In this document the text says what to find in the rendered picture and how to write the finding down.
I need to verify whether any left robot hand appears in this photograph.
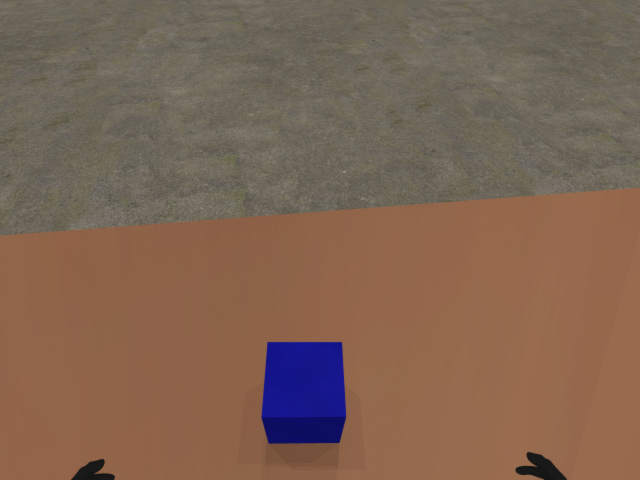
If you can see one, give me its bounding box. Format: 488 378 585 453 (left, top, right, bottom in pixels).
71 459 115 480

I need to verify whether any right robot hand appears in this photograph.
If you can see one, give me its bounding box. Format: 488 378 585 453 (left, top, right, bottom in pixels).
515 452 567 480

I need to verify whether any carton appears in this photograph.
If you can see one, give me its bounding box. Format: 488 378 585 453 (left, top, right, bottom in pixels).
261 342 346 444

